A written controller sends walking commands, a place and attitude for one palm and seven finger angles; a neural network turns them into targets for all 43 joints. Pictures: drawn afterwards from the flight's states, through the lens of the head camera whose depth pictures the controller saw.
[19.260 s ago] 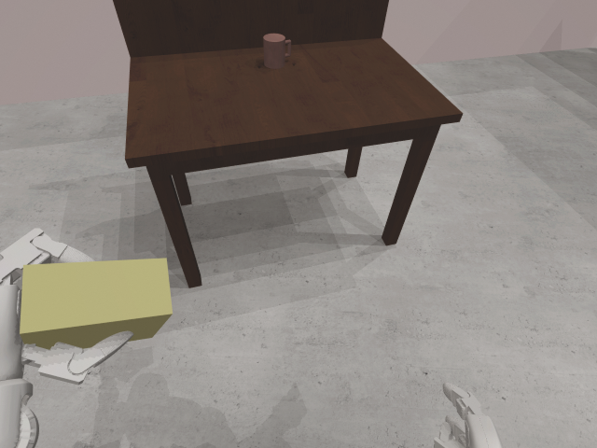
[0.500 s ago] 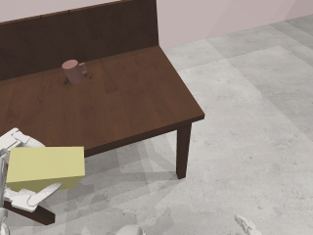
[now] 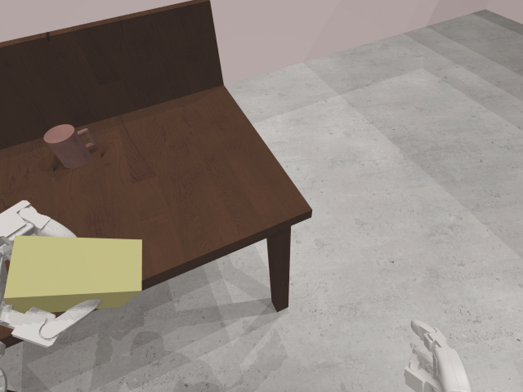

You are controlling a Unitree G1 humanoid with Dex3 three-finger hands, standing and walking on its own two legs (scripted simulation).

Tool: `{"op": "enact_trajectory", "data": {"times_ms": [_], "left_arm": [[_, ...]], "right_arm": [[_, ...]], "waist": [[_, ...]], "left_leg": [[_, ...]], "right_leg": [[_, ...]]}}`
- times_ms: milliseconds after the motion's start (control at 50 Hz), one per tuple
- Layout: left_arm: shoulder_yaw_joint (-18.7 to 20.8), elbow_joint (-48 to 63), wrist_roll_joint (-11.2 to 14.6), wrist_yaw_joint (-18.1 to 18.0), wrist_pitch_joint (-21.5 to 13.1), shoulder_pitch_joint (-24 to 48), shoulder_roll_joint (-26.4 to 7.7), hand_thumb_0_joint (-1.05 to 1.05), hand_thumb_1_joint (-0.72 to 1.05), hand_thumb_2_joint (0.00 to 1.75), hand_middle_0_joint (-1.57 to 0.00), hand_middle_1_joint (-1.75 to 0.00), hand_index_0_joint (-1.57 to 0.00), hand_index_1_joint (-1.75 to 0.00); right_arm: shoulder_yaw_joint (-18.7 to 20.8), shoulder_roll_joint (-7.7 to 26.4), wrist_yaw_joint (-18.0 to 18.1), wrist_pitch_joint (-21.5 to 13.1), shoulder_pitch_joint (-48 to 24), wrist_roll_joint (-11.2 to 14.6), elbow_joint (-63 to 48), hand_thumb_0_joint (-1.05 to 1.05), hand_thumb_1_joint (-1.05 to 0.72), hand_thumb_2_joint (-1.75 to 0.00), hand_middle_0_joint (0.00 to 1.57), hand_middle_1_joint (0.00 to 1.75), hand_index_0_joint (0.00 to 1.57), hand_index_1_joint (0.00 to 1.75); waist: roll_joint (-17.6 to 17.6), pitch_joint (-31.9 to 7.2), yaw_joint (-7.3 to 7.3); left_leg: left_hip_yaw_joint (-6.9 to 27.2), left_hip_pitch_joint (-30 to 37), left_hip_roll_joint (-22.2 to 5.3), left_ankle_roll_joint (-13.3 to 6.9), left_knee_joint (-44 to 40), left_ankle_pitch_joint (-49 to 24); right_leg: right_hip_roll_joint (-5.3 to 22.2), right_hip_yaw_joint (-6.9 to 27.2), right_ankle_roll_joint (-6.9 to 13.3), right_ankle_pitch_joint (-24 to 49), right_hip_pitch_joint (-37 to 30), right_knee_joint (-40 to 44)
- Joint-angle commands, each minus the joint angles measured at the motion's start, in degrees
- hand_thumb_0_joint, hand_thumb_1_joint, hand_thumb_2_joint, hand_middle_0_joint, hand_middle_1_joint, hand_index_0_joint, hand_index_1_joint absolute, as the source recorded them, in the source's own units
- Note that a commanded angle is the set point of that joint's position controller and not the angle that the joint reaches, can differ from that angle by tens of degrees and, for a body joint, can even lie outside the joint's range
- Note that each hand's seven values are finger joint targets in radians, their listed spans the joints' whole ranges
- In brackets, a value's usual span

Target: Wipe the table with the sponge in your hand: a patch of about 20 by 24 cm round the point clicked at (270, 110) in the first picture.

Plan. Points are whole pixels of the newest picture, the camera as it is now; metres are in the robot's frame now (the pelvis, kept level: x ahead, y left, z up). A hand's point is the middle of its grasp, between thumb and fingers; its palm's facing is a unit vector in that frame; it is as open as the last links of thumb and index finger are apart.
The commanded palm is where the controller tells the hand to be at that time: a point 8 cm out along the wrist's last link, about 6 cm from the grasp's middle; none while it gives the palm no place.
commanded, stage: shuffle to correct the standing spot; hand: left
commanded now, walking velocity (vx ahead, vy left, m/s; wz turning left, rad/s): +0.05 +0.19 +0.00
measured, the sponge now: (94, 276) +0.22 +0.20 +0.14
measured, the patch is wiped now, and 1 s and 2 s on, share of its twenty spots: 0.00 0.00 0.00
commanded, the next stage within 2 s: come to a stop and stand still in 0.56 s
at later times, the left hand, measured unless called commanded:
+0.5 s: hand out of the picture +0.24 +0.32 +0.15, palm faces +0.39 -0.76 -0.52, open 9.8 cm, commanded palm +0.19 +0.35 +0.16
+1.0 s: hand out of the picture +0.22 +0.42 +0.15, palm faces +0.42 -0.82 -0.38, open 9.8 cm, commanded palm +0.19 +0.45 +0.16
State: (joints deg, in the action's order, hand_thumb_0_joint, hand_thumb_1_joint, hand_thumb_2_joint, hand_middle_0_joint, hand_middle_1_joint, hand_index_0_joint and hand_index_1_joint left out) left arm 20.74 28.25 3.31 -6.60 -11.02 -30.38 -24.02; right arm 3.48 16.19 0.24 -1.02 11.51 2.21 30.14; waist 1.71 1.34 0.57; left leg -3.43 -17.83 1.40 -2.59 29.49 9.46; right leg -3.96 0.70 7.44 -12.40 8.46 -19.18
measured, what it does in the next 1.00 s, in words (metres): steps to the left: left foot, then left foot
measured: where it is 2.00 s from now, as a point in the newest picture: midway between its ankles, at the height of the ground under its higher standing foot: outside the picture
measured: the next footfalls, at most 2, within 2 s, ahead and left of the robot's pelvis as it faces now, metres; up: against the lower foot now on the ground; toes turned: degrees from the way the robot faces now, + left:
left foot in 0.12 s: +0.07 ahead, +0.19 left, +0.00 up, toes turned +2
left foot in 0.66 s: +0.12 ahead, +0.29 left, +0.00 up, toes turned +1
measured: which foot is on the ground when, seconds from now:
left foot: up 0.00-0.10, down 0.12-0.32, up 0.34-0.64, down 0.66-1.00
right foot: down 0.00-0.68, up 0.70-0.82, down 0.84-1.00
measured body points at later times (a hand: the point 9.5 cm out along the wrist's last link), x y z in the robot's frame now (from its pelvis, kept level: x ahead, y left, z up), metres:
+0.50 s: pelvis +0.03 +0.07 -0.01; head +0.07 +0.04 +0.44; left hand +0.21 +0.36 +0.18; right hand +0.19 -0.15 -0.13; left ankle +0.03 +0.22 -0.67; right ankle +0.02 -0.02 -0.75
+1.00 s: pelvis +0.02 +0.17 -0.02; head +0.03 +0.18 +0.43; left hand +0.20 +0.46 +0.17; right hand +0.20 -0.03 -0.10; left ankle +0.08 +0.29 -0.75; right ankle +0.05 +0.07 -0.75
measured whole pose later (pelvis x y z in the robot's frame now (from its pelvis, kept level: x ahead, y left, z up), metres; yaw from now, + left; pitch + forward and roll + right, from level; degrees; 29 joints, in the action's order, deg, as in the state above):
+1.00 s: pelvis +0.02 +0.17 -0.02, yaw +0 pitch -2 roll -2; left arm 21.5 29.6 4.0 -6.8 -7.8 -27.8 -20.4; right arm -2.9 9.0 0.3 -5.8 12.1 1.0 34.5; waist -1.1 2.2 2.4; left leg -1.3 -18.4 -3.1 0.3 33.6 14.9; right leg -2.1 -3.9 2.2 -13.1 14.3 -29.0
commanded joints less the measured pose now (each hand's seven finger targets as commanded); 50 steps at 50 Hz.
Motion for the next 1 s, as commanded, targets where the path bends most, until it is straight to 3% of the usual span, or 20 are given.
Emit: {"op": "enact_trajectory", "data": {"times_ms": [0,140,180,200,220,260,280,300,320,340,440,520,600,620,660,700,740,840,900,980], "left_arm": [[7.4,7.5,0.8,-1.0,-2.2,3.1,-9.0,0.0,0.1,1.3,-1.2,-1.6,-1.2,-1.6],[6.8,8.7,0.1,-1.0,-2.7,7.5,-9.7,0.0,0.1,1.3,-1.2,-1.6,-1.2,-1.6],[7.5,12.3,0.2,-1.4,-2.4,5.7,-9.7,0.0,0.1,1.3,-1.2,-1.6,-1.2,-1.6],[7.6,14.8,0.1,-1.6,-2.5,5.6,-9.8,0.0,0.1,1.3,-1.2,-1.6,-1.2,-1.6],[9.1,15.7,0.3,-1.5,-2.2,5.1,-11.4,0.0,0.1,1.3,-1.2,-1.6,-1.2,-1.6],[10.4,13.5,-0.3,-1.3,-1.3,2.4,-11.6,0.0,0.1,1.3,-1.2,-1.6,-1.2,-1.6],[11.7,13.1,-0.5,-1.2,-1.4,2.0,-12.9,0.0,0.1,1.3,-1.2,-1.6,-1.2,-1.6],[12.5,12.3,-0.4,-1.3,-1.3,1.9,-14.2,0.0,0.1,1.3,-1.2,-1.6,-1.2,-1.6],[11.3,10.4,1.0,-1.1,-1.5,2.8,-11.6,0.0,0.1,1.3,-1.2,-1.6,-1.2,-1.6],[9.6,11.2,0.9,-1.3,-2.1,3.6,-9.7,0.0,0.1,1.3,-1.2,-1.6,-1.2,-1.6],[8.2,4.7,0.7,-1.8,-3.5,3.3,-7.3,0.0,0.1,1.3,-1.2,-1.6,-1.2,-1.6],[5.8,9.0,-0.1,-2.6,-3.1,9.9,-8.0,0.0,0.1,1.3,-1.2,-1.6,-1.2,-1.6],[6.0,17.6,-0.3,-3.4,-2.1,8.2,-8.4,0.0,0.1,1.3,-1.2,-1.6,-1.2,-1.6],[6.8,19.2,-0.1,-3.5,-2.5,7.5,-9.4,0.0,0.1,1.3,-1.2,-1.6,-1.2,-1.6],[7.5,23.7,-0.9,-3.8,-4.1,5.5,-9.5,0.0,0.1,1.3,-1.2,-1.6,-1.2,-1.6],[10.4,19.4,-1.0,-4.1,-3.8,6.4,-10.1,0.0,0.1,1.3,-1.2,-1.6,-1.2,-1.6],[12.4,18.5,-0.8,-3.5,-3.3,6.2,-12.0,0.0,0.1,1.3,-1.2,-1.6,-1.2,-1.6],[9.2,12.3,0.3,-1.1,-2.5,4.9,-8.2,0.0,0.1,1.3,-1.2,-1.6,-1.2,-1.6],[4.1,9.2,1.0,-0.1,0.6,5.4,-3.5,0.0,0.1,1.3,-1.2,-1.6,-1.2,-1.6],[2.6,11.5,0.6,-0.9,1.1,14.6,-5.3,0.0,0.1,1.3,-1.2,-1.6,-1.2,-1.6]], "right_arm": [[0.4,4.0,-0.1,-2.2,-4.0,0.3,-8.7,0.0,-0.9,-0.9,0.2,0.3,0.2,0.3],[0.4,5.1,0.2,-1.6,-3.1,0.0,-7.4,0.0,-0.9,-0.9,0.2,0.3,0.2,0.3],[0.1,4.1,0.4,-1.6,-3.8,-0.4,-8.3,0.0,-0.9,-0.9,0.2,0.3,0.2,0.3],[0.1,3.4,0.3,-2.2,-4.7,-0.6,-8.8,0.0,-0.9,-0.9,0.2,0.3,0.2,0.3],[0.1,3.4,0.6,-3.0,-5.9,-0.6,-8.7,0.0,-0.9,-0.9,0.2,0.3,0.2,0.3],[-0.5,3.2,0.8,-4.2,-5.1,-0.1,-8.1,0.0,-0.9,-0.9,0.2,0.3,0.2,0.3],[-0.8,2.6,0.7,-4.0,-4.8,-0.3,-7.6,0.0,-0.9,-0.9,0.2,0.3,0.2,0.3],[-0.8,1.1,0.5,-3.5,-4.1,-0.5,-7.3,0.0,-0.9,-0.9,0.2,0.3,0.2,0.3],[-0.3,2.4,-0.4,-3.1,-3.4,-0.5,-6.1,0.0,-0.9,-0.9,0.2,0.3,0.2,0.3],[0.9,4.0,-0.7,-3.3,-3.3,0.3,-6.4,0.0,-0.9,-0.9,0.2,0.3,0.2,0.3],[-1.4,1.4,0.2,-4.0,-3.7,-0.8,-3.9,0.0,-0.9,-0.9,0.2,0.3,0.2,0.3],[-1.3,0.6,1.1,-6.6,-6.4,-1.0,-4.7,0.0,-0.9,-0.9,0.2,0.3,0.2,0.3],[0.0,0.8,2.0,-7.6,-5.5,-1.2,-5.8,0.0,-0.9,-0.9,0.2,0.3,0.2,0.3],[0.5,1.7,2.4,-7.8,-5.4,-0.9,-5.5,0.0,-0.9,-0.9,0.2,0.3,0.2,0.3],[0.8,2.7,2.2,-8.2,-4.7,-0.5,-6.4,0.0,-0.9,-0.9,0.2,0.3,0.2,0.3],[0.6,1.8,2.0,-8.7,-4.1,-0.5,-4.2,0.0,-0.9,-0.9,0.2,0.3,0.2,0.3],[-0.3,1.1,1.5,-8.6,-4.5,-0.8,-3.7,0.0,-0.9,-0.9,0.2,0.3,0.2,0.3],[-2.5,0.6,0.6,-7.7,-5.1,-0.6,-5.0,0.0,-0.9,-0.9,0.2,0.3,0.2,0.3],[-1.2,1.8,0.3,-7.7,-2.9,-0.7,-4.7,0.0,-0.9,-0.9,0.2,0.3,0.2,0.3],[-3.4,1.5,1.9,-8.0,-5.8,-1.5,-4.0,0.0,-0.9,-0.9,0.2,0.3,0.2,0.3]], "waist": [[2.7,-8.2,1.0],[-0.3,-12.3,-0.99],[-9.0,-13.6,-1.08],[-12.4,-11.2,0.09],[-13.1,-7.2,0.85],[-11.6,-3.9,1.66],[-4.4,-4.4,1.76],[12.3,-6.4,0.52],[13.1,-4.9,-0.74],[13.7,-3.2,-0.3],[4.8,-5.2,-0.3],[9.3,-6.2,0.85],[4.7,-8.6,0.42],[-0.2,-10.8,-0.53],[-16.4,-12.8,0.08],[-12.7,-7.3,0.25],[-15.4,-9.7,0.09],[-6.9,-6.0,-0.5],[6.0,-1.7,-0.87],[-2.8,-3.8,-0.58]], "left_leg": [[0.8,-0.8,-1.6,-0.6,-2.2,-3.4],[5.4,22.4,-6.5,-7.2,4.3,-23.3],[13.2,22.9,-12.0,-11.2,3.6,-29.9],[16.0,16.9,-14.1,-11.2,0.1,-27.8],[14.8,10.5,-14.5,-9.9,-2.3,-23.4],[7.9,-0.4,-10.4,-4.9,1.2,-13.2],[5.7,-7.3,-5.8,-2.4,10.2,-5.0],[0.8,-16.2,1.6,1.1,26.5,8.4],[4.5,-19.1,2.2,3.0,36.2,17.7],[8.3,-19.0,0.0,3.2,39.0,14.8],[5.8,-17.4,-3.7,3.6,30.6,7.2],[-0.1,-4.4,-3.1,2.2,11.6,6.6],[-3.9,10.4,-0.8,1.3,-3.6,-4.1],[0.6,16.6,-5.3,-0.8,-5.2,-8.7],[16.6,21.2,-17.9,-8.9,-5.8,-27.5],[14.3,15.1,-17.0,-9.2,-6.8,-29.3],[12.5,10.5,-15.8,-6.4,-6.3,-26.8],[7.0,-4.0,-10.9,0.3,-4.2,9.9],[4.3,4.0,-4.7,2.6,5.6,13.9],[9.7,6.3,-8.6,1.3,-6.2,8.4]], "right_leg": [[18.1,11.0,-12.8,39.2,-9.3,-3.8],[10.9,4.4,-18.0,44.3,12.9,-23.9],[6.6,2.5,-15.2,8.7,19.9,-35.3],[5.8,2.6,-12.1,-12.1,19.2,-34.0],[6.4,1.9,-10.1,-18.1,16.2,-29.3],[7.8,-2.8,-8.0,-8.2,3.9,-13.4],[10.2,2.3,-7.1,6.5,-3.4,-4.5],[23.2,23.9,-3.1,18.1,-8.6,0.2],[28.4,28.5,-3.5,27.6,-7.4,2.1],[26.8,26.3,-6.8,30.2,-5.1,2.2],[22.7,10.4,-0.9,35.8,-7.1,-4.5],[22.5,7.3,-1.6,33.3,-3.2,-5.8],[18.5,3.2,-4.5,26.0,0.6,-12.9],[16.4,1.8,-6.0,21.8,4.6,-22.0],[7.2,-2.9,-8.2,-19.1,17.8,-40.2],[6.1,-2.3,-8.0,-19.8,20.4,-40.1],[7.1,-2.4,-7.7,-14.9,13.1,-31.0],[6.7,0.6,-6.3,1.2,-3.0,-2.9],[12.1,10.7,-1.5,-12.9,13.8,5.3],[7.8,4.1,-4.4,-7.2,10.4,-1.4]]}}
